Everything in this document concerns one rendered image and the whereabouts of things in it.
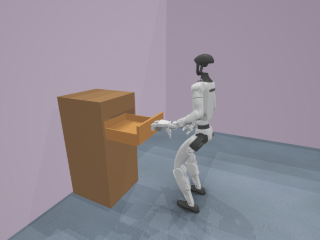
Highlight drawer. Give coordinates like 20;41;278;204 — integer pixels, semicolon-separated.
104;112;164;146

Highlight right robot hand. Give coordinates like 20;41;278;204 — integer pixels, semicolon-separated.
182;122;198;135

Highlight right robot upper arm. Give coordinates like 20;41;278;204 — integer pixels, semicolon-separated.
213;81;216;110

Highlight handle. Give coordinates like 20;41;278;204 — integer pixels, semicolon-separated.
154;126;163;132

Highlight left robot hand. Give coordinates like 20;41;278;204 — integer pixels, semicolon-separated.
151;119;172;139

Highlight robot left thigh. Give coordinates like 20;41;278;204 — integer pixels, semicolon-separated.
174;135;205;175

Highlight robot left shin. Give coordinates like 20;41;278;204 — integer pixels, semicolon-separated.
173;168;195;207

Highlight cabinet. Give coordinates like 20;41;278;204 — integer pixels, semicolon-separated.
57;88;139;209

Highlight robot left forearm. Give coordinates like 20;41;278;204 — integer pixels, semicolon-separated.
168;110;200;130

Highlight left robot upper arm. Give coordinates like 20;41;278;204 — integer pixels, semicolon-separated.
191;82;204;120

